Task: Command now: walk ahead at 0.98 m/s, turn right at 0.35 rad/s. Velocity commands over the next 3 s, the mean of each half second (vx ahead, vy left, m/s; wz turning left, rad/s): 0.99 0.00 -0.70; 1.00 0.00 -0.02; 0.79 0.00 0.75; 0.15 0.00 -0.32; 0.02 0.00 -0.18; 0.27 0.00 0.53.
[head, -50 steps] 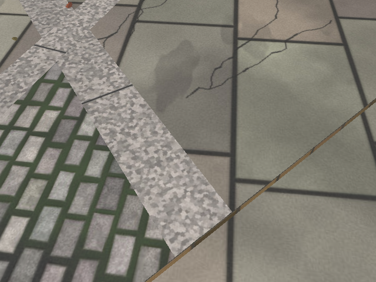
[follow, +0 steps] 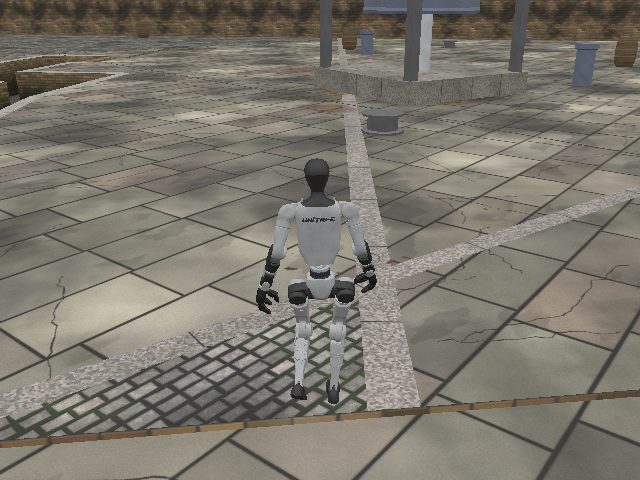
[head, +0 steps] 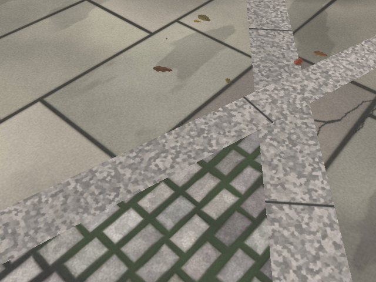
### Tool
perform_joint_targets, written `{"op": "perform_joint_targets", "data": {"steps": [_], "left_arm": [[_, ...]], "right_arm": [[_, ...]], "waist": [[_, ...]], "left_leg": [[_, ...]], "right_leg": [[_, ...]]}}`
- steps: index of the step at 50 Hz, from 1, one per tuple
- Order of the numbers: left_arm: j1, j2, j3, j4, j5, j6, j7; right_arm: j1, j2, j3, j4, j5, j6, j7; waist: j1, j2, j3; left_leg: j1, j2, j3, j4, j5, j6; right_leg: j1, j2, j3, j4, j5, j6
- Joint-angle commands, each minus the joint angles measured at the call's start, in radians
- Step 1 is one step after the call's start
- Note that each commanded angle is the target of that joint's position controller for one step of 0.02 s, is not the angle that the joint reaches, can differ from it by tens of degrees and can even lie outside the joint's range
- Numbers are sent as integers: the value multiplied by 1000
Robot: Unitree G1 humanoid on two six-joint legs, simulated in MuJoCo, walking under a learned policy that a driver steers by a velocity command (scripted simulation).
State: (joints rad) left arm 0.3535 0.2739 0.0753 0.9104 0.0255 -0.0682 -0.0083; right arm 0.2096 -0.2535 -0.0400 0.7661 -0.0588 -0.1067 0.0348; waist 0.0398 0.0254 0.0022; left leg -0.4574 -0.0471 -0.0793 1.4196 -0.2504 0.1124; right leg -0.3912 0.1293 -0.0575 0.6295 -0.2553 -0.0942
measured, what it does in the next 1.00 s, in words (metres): walks ahead, turning right: left foot, then right foot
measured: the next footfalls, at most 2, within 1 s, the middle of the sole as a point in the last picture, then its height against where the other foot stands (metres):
left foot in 0.28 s outside the picture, level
right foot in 0.70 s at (251, 218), level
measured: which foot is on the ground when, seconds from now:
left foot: up 0.00-0.26, down 0.28-0.70, up 0.72-1.00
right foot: down 0.00-0.28, up 0.30-0.68, down 0.70-1.00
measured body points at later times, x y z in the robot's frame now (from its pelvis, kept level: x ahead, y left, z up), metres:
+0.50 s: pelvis +0.44 +0.02 +0.02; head +0.47 +0.01 +0.47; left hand +0.71 +0.22 -0.07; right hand +0.36 -0.27 -0.09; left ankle +0.41 +0.16 -0.72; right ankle +0.43 -0.09 -0.62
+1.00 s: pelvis +0.85 -0.19 +0.02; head +0.87 -0.19 +0.46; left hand +0.94 +0.07 -0.11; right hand +0.88 -0.48 -0.10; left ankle +1.06 -0.12 -0.64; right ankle +0.72 -0.18 -0.72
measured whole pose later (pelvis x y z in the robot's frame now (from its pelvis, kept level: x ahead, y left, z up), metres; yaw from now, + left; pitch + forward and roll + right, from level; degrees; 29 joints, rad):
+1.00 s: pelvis +0.85 -0.19 +0.02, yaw -22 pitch +0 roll -2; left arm 0.46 0.28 0.05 0.89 0.02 -0.12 -0.02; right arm 0.19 -0.27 -0.03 0.78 -0.01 -0.03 0.05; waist 0.03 0.03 0.02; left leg -0.80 0.11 0.00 1.04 -0.02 0.09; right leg 0.09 0.11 -0.17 0.23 -0.33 -0.09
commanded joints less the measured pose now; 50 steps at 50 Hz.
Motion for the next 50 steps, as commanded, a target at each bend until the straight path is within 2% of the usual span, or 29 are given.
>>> {"op": "perform_joint_targets", "data": {"steps": [1, 4, 6, 7, 10, 12, 13, 14, 15, 16, 17, 18, 19, 22, 25, 26, 29, 32, 34, 35, 36, 37, 38, 39, 40, 42, 44, 47, 50], "left_arm": [[37, 24, -5, -17, -6, -42, 0], [43, 65, 2, -55, -10, -55, 0], [47, 99, 18, -77, -20, -56, -3], [67, 136, 30, -84, -25, -56, -5], [131, 150, 40, -83, -34, -43, -11], [162, 176, 48, -78, -30, -35, -10], [140, 194, 53, -86, -33, -35, -15], [92, 155, 44, -118, -38, -42, -19], [143, -8, 3, -171, -78, -48, -11], [114, 37, -3, -197, -67, -33, -2], [14, 72, 6, -190, -44, -18, -2], [-47, 72, 6, -197, -26, -10, -14], [-87, 59, 6, -203, -14, 1, -28], [-139, 1, -10, -260, 6, 45, -53], [-240, 6, -22, -303, 15, 57, -70], [-256, -1, -34, -341, 18, 51, -77], [-362, 23, -51, -354, 16, 38, -92], [-320, 59, -50, -334, 18, 28, -80], [-37, 127, -19, -241, 25, 21, -55], [134, 185, 8, -189, 37, 25, -33], [110, 279, 34, -188, 21, 30, -13], [97, 326, 40, -225, 33, 28, -4], [71, 252, 39, -218, 23, 26, 5], [34, 203, 23, -182, 19, 12, 10], [-18, 142, 8, -164, 23, -6, 2], [-32, 90, -8, -155, 17, -35, 1], [-29, 65, -15, -130, -7, -59, -6], [10, 55, -18, -98, -12, -76, -13], [20, 55, -28, -87, -16, -83, -6]], "right_arm": [[-18, 8, 35, -145, -22, 15, -2], [-179, -41, 44, -221, -2, 8, 7], [-254, -13, 62, -235, 17, 4, 25], [-278, -10, 66, -243, 28, 3, 28], [-308, -52, 51, -243, 33, 2, 9], [-196, -109, 22, -214, 27, -9, -13], [-52, -145, 3, -178, 20, -16, -30], [149, -219, -26, -156, 1, -19, -55], [250, -291, -49, -142, -43, -14, -63], [215, -279, -59, -131, -21, -2, -55], [125, -174, -39, -141, -11, 0, -51], [93, -116, -24, -128, -3, -1, -43], [100, -93, -18, -105, -5, -2, -41], [156, -57, -9, -28, 28, -23, -32], [146, -31, -2, 14, 34, -35, -26], [143, -74, -6, 18, 31, -44, -27], [165, -113, -12, 49, 34, -44, -25], [235, -226, -26, 80, 33, -30, -39], [214, -285, -37, 78, 28, 6, -55], [209, -274, -32, 76, 31, 15, -60], [239, -138, -10, 38, 22, 11, -49], [355, -114, 5, -3, 92, 6, -40], [191, -174, -8, -15, 80, 1, -45], [169, -142, -2, -20, 81, 0, -38], [141, -113, 4, -9, 60, 11, -33], [239, -75, 10, 41, 40, 56, -16], [193, -62, 2, 45, 37, 81, 3], [4, -39, 8, -19, 47, 80, 14], [-104, -27, 20, -60, 53, 64, 33]], "waist": [[-86, -8, 61], [-62, -8, 115], [-33, -20, 90], [-14, -55, 83], [28, -68, 50], [-17, -66, -60], [-92, -58, -156], [-193, -31, -271], [-175, 218, -442], [-149, 262, -430], [-144, 135, -247], [-134, 43, -146], [-120, 22, -90], [-63, 98, -13], [-42, 56, 34], [-11, 103, 67], [-27, 4, 143], [20, 59, 88], [166, 102, -87], [249, 68, -168], [136, -221, -253], [80, -275, -469], [116, -53, -317], [53, -33, -110], [1, 54, -18], [-68, -24, 0], [-81, -23, 57], [-52, -52, 140], [-44, -58, 143]], "left_leg": [[-288, 124, -34, -69, -101, -36], [-215, 168, 18, -397, 101, -99], [0, 113, 78, -642, 232, -122], [72, 94, 92, -709, 260, -129], [78, 57, 94, -868, 272, -131], [239, 5, 105, -950, 160, -108], [438, 29, 98, -937, 138, -93], [689, 203, -56, -918, -59, -56], [988, 532, -522, -1000, -370, 28], [893, 551, -750, -1129, -549, 66], [746, 484, -585, -1141, -503, 43], [623, 439, -414, -1137, -295, 26], [541, 396, -288, -1151, -121, 4], [454, 359, -83, -1177, 139, -29], [391, 272, 115, -1243, 311, -56], [344, 298, 141, -1255, 391, -47], [267, 259, 265, -1384, 468, -42], [440, 303, 302, -1211, 1183, -32], [452, 316, 301, -817, 1273, -21], [292, 281, 304, -498, 1087, -18], [14, 104, 270, -65, -118, -38], [-252, -2, 0, 204, -256, -32], [-333, 65, -31, 179, -120, -22], [-326, 102, -1, 86, -59, -24], [-275, 153, -16, -20, -32, -21], [-141, 179, -23, -81, -8, -36], [-184, 195, -20, -135, 32, -40], [-280, 179, 45, -287, 191, -37], [-234, 143, 162, -503, 355, -9]], "right_leg": [[67, -252, 546, -444, -254, -207], [-50, -231, 461, -546, -80, -206], [-109, -162, 351, -569, 61, -156], [-97, -175, 358, -566, 126, -153], [143, -206, 385, -461, 314, -120], [253, -197, 365, -217, 589, -76], [195, -157, 332, -9, 611, -53], [12, -120, 302, 275, 404, -35], [-305, -34, 192, 606, -226, -11], [-421, -97, 153, 762, -177, -27], [-471, -147, 132, 776, -74, -30], [-458, -178, 128, 731, -24, -24], [-434, -199, 128, 703, -15, -17], [-462, -238, 115, 681, -11, -6], [-459, -208, 84, 605, 103, -4], [-427, -226, 98, 502, 165, -10], [-223, -162, -32, 195, 273, -40], [-65, -51, -108, 104, 180, -90], [256, -3, -67, 30, 95, -129], [526, -42, 16, -34, 61, -145], [744, -298, 337, -27, 12, -99], [942, -538, 816, -194, -57, -236], [803, -477, 707, -278, -93, -203], [581, -459, 581, -320, -26, -181], [421, -397, 466, -357, 26, -134], [254, -382, 341, -410, 107, -99], [212, -340, 230, -493, 85, -54], [221, -272, 10, -531, 431, 8], [255, -242, -140, -532, 692, 53]]}}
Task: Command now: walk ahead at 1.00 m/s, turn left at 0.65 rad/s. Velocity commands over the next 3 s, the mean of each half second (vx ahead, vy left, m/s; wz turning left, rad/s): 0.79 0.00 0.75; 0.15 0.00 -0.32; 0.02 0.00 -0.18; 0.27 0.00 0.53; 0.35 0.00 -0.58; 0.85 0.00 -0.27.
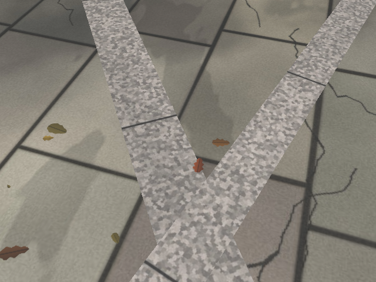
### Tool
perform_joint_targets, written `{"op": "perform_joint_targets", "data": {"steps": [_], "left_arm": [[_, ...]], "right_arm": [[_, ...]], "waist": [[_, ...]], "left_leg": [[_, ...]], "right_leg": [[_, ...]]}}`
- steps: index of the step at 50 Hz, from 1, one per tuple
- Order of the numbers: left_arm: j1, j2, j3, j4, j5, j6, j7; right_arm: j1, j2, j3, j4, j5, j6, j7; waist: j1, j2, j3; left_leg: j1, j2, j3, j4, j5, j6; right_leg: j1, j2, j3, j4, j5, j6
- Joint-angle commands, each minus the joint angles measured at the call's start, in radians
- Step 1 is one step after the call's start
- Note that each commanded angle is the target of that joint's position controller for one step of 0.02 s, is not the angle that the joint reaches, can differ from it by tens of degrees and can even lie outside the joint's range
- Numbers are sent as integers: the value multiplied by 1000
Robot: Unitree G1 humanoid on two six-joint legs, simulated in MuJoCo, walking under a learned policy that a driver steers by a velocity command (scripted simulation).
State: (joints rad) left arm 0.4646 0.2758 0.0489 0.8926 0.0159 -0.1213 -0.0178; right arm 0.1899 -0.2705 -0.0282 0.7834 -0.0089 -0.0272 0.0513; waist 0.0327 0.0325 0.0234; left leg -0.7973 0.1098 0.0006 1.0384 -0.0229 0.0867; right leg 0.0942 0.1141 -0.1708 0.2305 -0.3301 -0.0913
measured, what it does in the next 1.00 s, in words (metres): walks ahead: left foot, then right foot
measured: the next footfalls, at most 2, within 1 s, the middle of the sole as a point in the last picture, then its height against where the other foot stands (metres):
left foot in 0.16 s outside the picture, level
right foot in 0.56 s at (185, 219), level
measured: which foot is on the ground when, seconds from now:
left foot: up 0.00-0.14, down 0.16-0.56, up 0.58-0.96, down 0.98-1.00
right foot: down 0.00-0.16, up 0.18-0.54, down 0.56-0.96, up 0.98-1.00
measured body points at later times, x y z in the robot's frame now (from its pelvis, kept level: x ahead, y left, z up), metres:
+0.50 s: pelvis +0.43 +0.05 +0.00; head +0.47 +0.09 +0.45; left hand +0.62 +0.35 -0.04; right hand +0.53 -0.22 -0.11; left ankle +0.31 +0.06 -0.73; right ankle +0.70 +0.00 -0.69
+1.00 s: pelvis +0.58 +0.11 +0.00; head +0.61 +0.13 +0.45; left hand +0.62 +0.42 -0.10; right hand +0.83 -0.09 -0.08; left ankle +0.61 +0.24 -0.73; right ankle +0.70 +0.04 -0.73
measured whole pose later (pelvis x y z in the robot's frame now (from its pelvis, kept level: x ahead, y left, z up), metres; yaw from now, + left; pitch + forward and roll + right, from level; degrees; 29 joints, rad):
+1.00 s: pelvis +0.58 +0.11 +0.00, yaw +12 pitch +2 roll +0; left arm 0.26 0.32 0.10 0.65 -0.03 0.05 0.05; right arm 0.09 -0.25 -0.04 0.68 0.00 -0.01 -0.03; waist 0.05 -0.03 0.03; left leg -0.35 -0.07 -0.14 0.49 -0.17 -0.01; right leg -0.42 0.20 0.30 0.52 -0.19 -0.02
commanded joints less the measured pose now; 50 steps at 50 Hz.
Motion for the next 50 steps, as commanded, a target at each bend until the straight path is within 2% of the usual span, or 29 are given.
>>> {"op": "perform_joint_targets", "data": {"steps": [1, 3, 5, 7, 8, 9, 10, 11, 13, 16, 18, 19, 20, 23, 26, 27, 28, 29, 30, 31, 32, 34, 38, 40, 43, 47, 48, 49, 50], "left_arm": [[-69, 61, -4, -59, -10, -30, 10], [-70, 103, -4, -65, -10, -35, 34], [-69, 186, 14, -66, -2, -15, 64], [-182, 220, 29, -98, 23, 26, 79], [-261, 231, 38, -116, 24, 43, 72], [-299, 69, -5, -156, 42, 25, 39], [-165, 37, -25, -256, 3, 9, 33], [-214, 82, -37, -273, 18, -18, 29], [-272, 107, -35, -272, 32, -24, 23], [-243, 85, -45, -267, 57, 50, 26], [-316, 68, -54, -318, 38, 61, 25], [-462, 65, -39, -366, -11, 13, 35], [-500, 30, -49, -381, -12, -2, 38], [-564, 15, -39, -396, -16, -15, 28], [-493, 78, -3, -394, -2, -15, 24], [-356, 91, 8, -354, 6, -22, 24], [-125, 121, 15, -289, 18, -26, 23], [-76, 108, -4, -245, 43, -23, 12], [-103, 106, 9, -235, 15, -14, 2], [-217, 89, 13, -276, -7, 2, 5], [-306, 72, 5, -293, -15, 21, 9], [-338, 132, 17, -307, -17, 50, 20], [-316, 138, 35, -298, -15, 81, 22], [-300, 164, 51, -299, -28, 101, 35], [-285, 174, 66, -313, -44, 130, 51], [-247, 170, 82, -320, -41, 159, 67], [-249, 162, 82, -325, -48, 162, 69], [-210, 128, 73, -322, -53, 166, 67], [-212, 91, 66, -344, -61, 164, 68]], "right_arm": [[-128, -7, 12, -90, 1, -19, 24], [-99, -32, 7, -67, 11, -12, 32], [-23, -70, 0, -69, -6, -7, 31], [327, -167, -46, 33, -11, 2, 9], [532, -220, -78, 88, -5, 2, -8], [441, -250, -93, 98, 16, 12, -27], [342, -343, -110, 47, -15, 17, -29], [309, -277, -106, 10, -12, 18, -36], [229, -175, -80, 19, -10, 9, -47], [160, -177, -66, -4, 8, -33, -45], [178, -202, -74, 0, 7, -48, -40], [144, -82, -48, -39, 61, -60, -57], [154, -117, -54, -26, 69, -51, -72], [308, -145, -64, 35, 42, -10, -104], [269, -106, -59, 23, 26, 1, -116], [197, -112, -62, -9, 25, 2, -118], [129, -76, -44, -55, 0, 0, -111], [389, 7, -21, -18, 0, -3, -92], [539, -51, -18, 39, 19, -4, -63], [363, -123, -33, 5, 24, 8, -53], [194, -149, -42, -50, 4, 11, -60], [65, -130, -47, -117, -20, 17, -79], [84, -39, -24, -131, -9, 14, -101], [52, -45, -24, -137, -3, 22, -104], [-37, -69, -31, -155, 8, 33, -102], [-55, -94, -47, -159, 26, 5, -84], [-17, -107, -56, -144, 29, -1, -81], [2, -144, -68, -143, 18, -2, -84], [-15, -214, -79, -151, -29, 4, -81]], "waist": [[-25, -50, 128], [-37, -68, 20], [-110, -155, 13], [-294, -162, -136], [-401, -78, -186], [-274, 203, -87], [-127, 265, -256], [-153, 67, -255], [-48, -147, 6], [40, -186, 61], [22, -107, 60], [-30, -122, 40], [-44, -107, 0], [-140, 23, -92], [-71, 125, -114], [15, 125, -169], [115, 53, -323], [-2, -279, -500], [-23, -242, -575], [-1, -159, -411], [-8, -33, -251], [-40, 10, -106], [-81, -102, -150], [-78, -138, -203], [-48, -187, -158], [-41, -233, -121], [-62, -223, -123], [-53, -151, -159], [-26, 123, -152]], "left_leg": [[139, -38, 126, -207, 167, 29], [302, -146, 200, -283, 214, 54], [357, -182, 220, -327, 84, 87], [698, -217, 165, -335, -16, 136], [898, -179, 61, -434, -33, 202], [1007, -98, -96, -372, 64, 220], [1218, 87, -606, -513, -89, 440], [1172, 144, -804, -739, -374, 428], [801, 98, -678, -834, -303, 318], [474, -28, -403, -806, 318, 254], [409, -92, -300, -753, 692, 219], [387, -148, -289, -723, 550, 173], [407, -188, -241, -694, 487, 125], [518, -187, -266, -633, 345, 18], [640, -174, -315, -442, 388, -36], [640, -192, -286, -287, 411, -70], [534, -219, -222, 40, 86, -100], [297, -334, -253, 380, -704, -158], [232, -246, -337, 476, -630, -139], [153, -176, -224, 503, -570, -155], [107, -157, -156, 428, -488, -151], [155, -161, -125, 323, -414, -145], [319, -183, -87, -51, -410, -146], [373, -198, -107, -144, -344, -150], [404, -211, -131, -280, -279, -144], [511, -207, -153, -527, -240, -115], [604, -175, -144, -640, -176, -93], [735, -49, -212, -701, -178, -41], [767, 175, -457, -753, -170, 91]], "right_leg": [[-209, -221, -55, -144, 816, 62], [-110, -219, -84, -85, 1218, 93], [-25, -299, -83, 117, 1545, 120], [-91, -323, -49, 526, 1523, 105], [-232, -251, -62, 981, 1200, 92], [-612, -48, -16, 1355, -58, 88], [-928, -23, 184, 1572, -210, 123], [-992, -72, 278, 1484, -122, 93], [-913, -161, 270, 1236, -21, 93], [-690, -210, 221, 1022, -41, 155], [-612, -190, 164, 817, 58, 165], [-607, -142, 201, 683, 148, 172], [-559, -104, 172, 516, 254, 164], [-439, -3, 137, 277, 582, 141], [-368, 5, 175, 190, 616, 87], [-239, -30, 173, 125, 730, 66], [33, -217, 312, 210, 1015, 2], [336, -545, 749, 322, 1367, -271], [321, -587, 958, 264, 1011, -349], [198, -487, 861, 211, 730, -303], [-4, -395, 766, 153, 521, -237], [-291, -289, 703, 65, 377, -175], [-418, -182, 589, 65, 530, -133], [-416, -179, 623, 63, 376, -120], [-449, -163, 691, 23, 29, -81], [-423, -149, 782, 35, -93, -41], [-455, -121, 769, 66, -125, -12], [-535, -66, 707, 189, -247, 30], [-711, 59, 480, 448, -299, 69]]}}
Over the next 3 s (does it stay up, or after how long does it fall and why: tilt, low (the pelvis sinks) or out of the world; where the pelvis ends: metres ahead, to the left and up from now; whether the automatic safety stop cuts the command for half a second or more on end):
stays up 1.11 0.37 0.01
